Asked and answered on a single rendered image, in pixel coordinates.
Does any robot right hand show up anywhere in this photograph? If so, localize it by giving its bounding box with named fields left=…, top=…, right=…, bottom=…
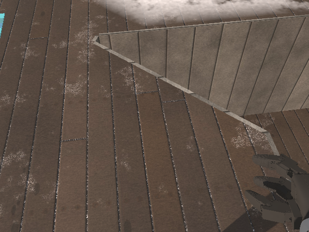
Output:
left=244, top=154, right=309, bottom=230

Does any robot right forearm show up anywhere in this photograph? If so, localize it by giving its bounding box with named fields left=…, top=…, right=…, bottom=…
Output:
left=299, top=218, right=309, bottom=232

